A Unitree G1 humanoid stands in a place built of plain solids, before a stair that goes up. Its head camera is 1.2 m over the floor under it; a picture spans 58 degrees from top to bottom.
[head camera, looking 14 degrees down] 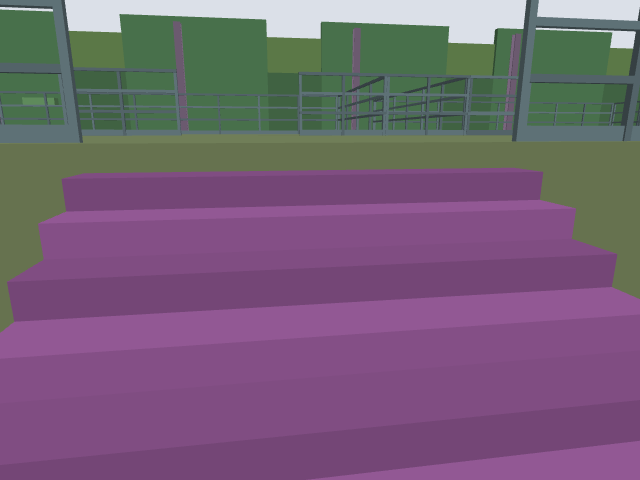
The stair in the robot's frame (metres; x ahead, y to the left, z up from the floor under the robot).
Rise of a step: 0.16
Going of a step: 0.30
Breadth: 2.60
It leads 9 degrees to the left of straight ahead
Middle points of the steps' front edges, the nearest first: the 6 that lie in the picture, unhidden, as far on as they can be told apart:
1.15 -0.19 0.33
1.44 -0.14 0.49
1.74 -0.10 0.65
2.04 -0.06 0.82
2.33 -0.01 0.98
2.63 0.03 1.14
